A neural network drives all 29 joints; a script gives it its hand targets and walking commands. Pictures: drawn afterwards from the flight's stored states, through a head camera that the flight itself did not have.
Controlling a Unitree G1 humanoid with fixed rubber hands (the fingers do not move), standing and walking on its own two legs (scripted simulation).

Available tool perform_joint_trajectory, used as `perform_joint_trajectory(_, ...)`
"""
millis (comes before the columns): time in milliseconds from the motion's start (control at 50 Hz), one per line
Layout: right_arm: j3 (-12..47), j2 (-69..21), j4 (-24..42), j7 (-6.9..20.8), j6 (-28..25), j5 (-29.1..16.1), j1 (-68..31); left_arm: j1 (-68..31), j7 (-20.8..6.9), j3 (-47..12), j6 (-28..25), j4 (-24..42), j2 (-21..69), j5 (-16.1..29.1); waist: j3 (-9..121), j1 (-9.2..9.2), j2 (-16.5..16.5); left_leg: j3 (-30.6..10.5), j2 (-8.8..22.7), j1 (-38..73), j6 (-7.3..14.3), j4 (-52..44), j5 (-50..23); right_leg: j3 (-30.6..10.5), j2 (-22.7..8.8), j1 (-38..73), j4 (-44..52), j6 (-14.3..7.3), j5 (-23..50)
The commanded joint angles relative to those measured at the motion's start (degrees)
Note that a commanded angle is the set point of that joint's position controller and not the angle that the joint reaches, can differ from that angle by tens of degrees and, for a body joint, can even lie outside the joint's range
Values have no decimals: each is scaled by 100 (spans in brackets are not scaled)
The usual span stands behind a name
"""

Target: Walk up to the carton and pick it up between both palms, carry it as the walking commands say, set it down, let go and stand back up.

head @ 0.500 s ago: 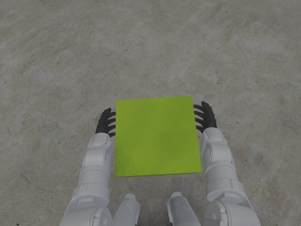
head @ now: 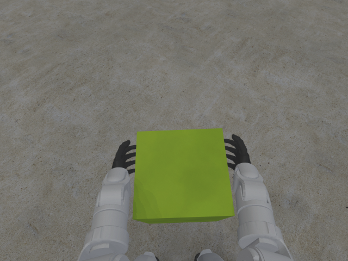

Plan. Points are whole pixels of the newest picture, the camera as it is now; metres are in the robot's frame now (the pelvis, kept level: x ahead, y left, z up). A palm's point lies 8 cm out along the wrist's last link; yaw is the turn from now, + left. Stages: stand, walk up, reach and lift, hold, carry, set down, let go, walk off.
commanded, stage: reach and lift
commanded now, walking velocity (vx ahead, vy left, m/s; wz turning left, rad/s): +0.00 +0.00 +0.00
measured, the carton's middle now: (181, 181) +0.32 +0.00 -0.11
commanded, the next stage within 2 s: hold in 1.68 s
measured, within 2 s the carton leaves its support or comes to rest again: neither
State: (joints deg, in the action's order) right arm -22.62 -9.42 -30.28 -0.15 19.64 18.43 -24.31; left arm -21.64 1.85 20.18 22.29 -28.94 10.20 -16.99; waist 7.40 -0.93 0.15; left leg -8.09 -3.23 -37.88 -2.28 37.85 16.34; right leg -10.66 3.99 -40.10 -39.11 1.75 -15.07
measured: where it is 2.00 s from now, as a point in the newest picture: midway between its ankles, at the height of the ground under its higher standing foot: outside the picture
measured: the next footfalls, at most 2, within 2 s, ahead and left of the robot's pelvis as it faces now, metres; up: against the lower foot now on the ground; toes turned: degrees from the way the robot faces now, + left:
none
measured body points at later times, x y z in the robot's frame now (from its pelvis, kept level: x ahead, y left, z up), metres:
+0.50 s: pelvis +0.01 +0.00 +0.03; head +0.00 -0.01 +0.48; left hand +0.32 +0.16 +0.03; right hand +0.33 -0.14 +0.03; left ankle +0.01 +0.14 -0.71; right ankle +0.03 -0.13 -0.71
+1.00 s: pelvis +0.01 +0.00 +0.03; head -0.04 +0.00 +0.48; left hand +0.31 +0.16 +0.07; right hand +0.32 -0.14 +0.07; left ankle +0.01 +0.14 -0.71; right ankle +0.03 -0.13 -0.71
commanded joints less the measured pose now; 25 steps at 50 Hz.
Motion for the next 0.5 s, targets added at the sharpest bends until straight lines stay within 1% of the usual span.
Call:
perform_joint_trajectory(0,3447,-5788,-551,1520,112,-883,-2206,-3234,-1433,-3417,-296,443,5270,1020,3062,-91,-94,647,-309,1944,68,-575,-2116,720,391,2019,602,-84,1968)
perform_joint_trajectory(20,3287,-5544,-591,1485,129,-871,-2155,-3027,-1432,-3173,-213,37,5226,1019,2648,57,-123,603,-309,1918,66,-544,-1994,757,316,1713,571,-38,1919)
perform_joint_trajectory(40,3464,-5694,-508,1477,145,-981,-2176,-3027,-1444,-3339,-220,240,5259,1084,2745,-145,10,629,-332,1892,74,-600,-2109,702,290,2033,668,-43,1952)
perform_joint_trajectory(60,3353,-5549,-688,1521,173,-938,-2132,-3304,-1459,-3290,-238,422,5090,1121,2497,-161,-221,681,-335,1653,70,-548,-2042,697,312,1873,666,-10,1944)
perform_joint_trajectory(80,3749,-5818,-165,1562,146,-1118,-2455,-3251,-1485,-3504,-243,578,5415,1174,3139,-184,-64,713,-341,2142,64,-656,-1987,745,315,2150,743,-20,1870)
perform_joint_trajectory(100,3653,-5681,-263,1552,209,-1080,-2323,-2824,-1500,-3391,-166,297,5255,1054,2882,-121,-166,689,-317,2333,97,-771,-2138,756,326,2028,841,22,1972)
perform_joint_trajectory(120,3530,-5617,-298,1519,210,-1040,-2378,-2978,-1511,-3360,-106,173,5327,1055,2419,-36,9,632,-337,1994,85,-866,-1866,704,279,2158,932,-3,1810)
perform_joint_trajectory(140,3758,-5783,-144,1509,228,-1143,-2296,-2990,-1493,-3544,-122,480,5445,1192,2783,-159,29,664,-374,2184,98,-869,-1998,649,291,2486,943,0,1959)
perform_joint_trajectory(160,3615,-5497,-403,1506,345,-1063,-2018,-2914,-1527,-3417,-26,363,5318,1139,2415,-58,116,642,-346,2235,59,-937,-1913,648,269,2274,1015,4,1777)
perform_joint_trajectory(180,3701,-5649,-311,1519,360,-1116,-2003,-3254,-1548,-3735,-28,625,5425,1353,2458,136,7,622,-341,2327,25,-990,-1807,715,327,2426,1066,-9,1660)
perform_joint_trajectory(200,3345,-5469,-673,1553,498,-931,-2130,-3006,-1575,-3194,78,283,5108,1010,1766,-227,-18,697,-330,1866,47,-1066,-1268,691,306,2157,1185,-19,1137)
perform_joint_trajectory(220,3482,-5371,-295,1578,478,-1015,-2463,-3144,-1584,-3412,118,320,5319,1216,1962,73,-249,618,-306,2265,62,-1146,-1376,737,343,2297,1205,-10,1244)
perform_joint_trajectory(240,3799,-5760,-83,1561,506,-1180,-2229,-3240,-1607,-3737,131,706,5492,1295,2609,-107,79,667,-379,2361,53,-1163,-1652,681,313,3011,1216,-29,1654)
perform_joint_trajectory(260,3552,-5508,-299,1561,622,-1102,-2222,-2984,-1621,-3302,245,272,5170,1192,1960,-111,-422,608,-353,2221,139,-1220,-1367,737,316,2729,1274,60,1424)
perform_joint_trajectory(280,3741,-5688,-11,1560,633,-1266,-2348,-3080,-1631,-3607,263,629,5440,1357,2285,-76,-231,624,-365,2606,90,-1235,-1561,783,344,2928,1337,45,1450)
perform_joint_trajectory(300,3514,-5420,-167,1575,689,-1130,-2461,-2740,-1652,-3153,425,-3,5331,1035,1561,-77,-3,650,-365,2245,123,-1310,-1089,710,236,2579,1410,6,1055)
perform_joint_trajectory(320,3442,-5655,-283,1604,773,-1063,-2214,-2945,-1652,-3230,400,352,5276,1120,1500,-10,-350,595,-355,2303,162,-1384,-1048,742,266,2852,1477,-22,1110)
perform_joint_trajectory(340,3179,-5356,-314,1573,833,-906,-2284,-2652,-1670,-2847,521,-109,5076,891,1087,-59,-409,599,-357,2200,200,-1490,-962,740,258,2681,1569,24,1007)
perform_joint_trajectory(360,3711,-5688,91,1595,821,-1261,-2327,-2844,-1699,-3256,509,432,5322,1113,1879,-179,100,677,-395,2475,134,-1535,-1339,671,241,3338,1550,4,1477)
perform_joint_trajectory(380,3443,-5384,-125,1581,911,-1147,-2017,-2918,-1691,-3358,603,448,5238,1158,1752,178,75,638,-414,2760,111,-1433,-1421,634,229,2975,1589,3,1434)
perform_joint_trajectory(400,3668,-5530,158,1544,931,-1339,-2185,-3009,-1670,-3363,633,665,5145,1236,1648,-137,72,624,-403,2639,88,-1452,-1798,680,245,3252,1577,15,1820)
perform_joint_trajectory(420,3589,-5469,173,1555,982,-1303,-2310,-2785,-1660,-3325,697,564,5173,1157,1670,-42,-32,599,-367,2838,108,-1470,-1717,683,212,3164,1660,10,1622)
perform_joint_trajectory(440,3703,-5544,247,1536,1097,-1305,-2209,-2659,-1663,-3418,773,596,5387,1345,1620,37,-348,501,-358,3047,159,-1543,-1822,732,246,3306,1685,52,1738)
perform_joint_trajectory(460,3673,-5561,285,1576,1167,-1278,-1954,-2803,-1659,-3486,799,928,5235,1311,1487,-76,-69,579,-368,2873,84,-1636,-1711,701,265,3347,1678,-1,1668)
perform_joint_trajectory(480,3532,-5489,236,1605,1239,-1274,-2031,-2597,-1642,-3293,880,813,5126,1227,1183,-48,-216,545,-280,2987,128,-1682,-1482,769,264,3079,1706,14,1393)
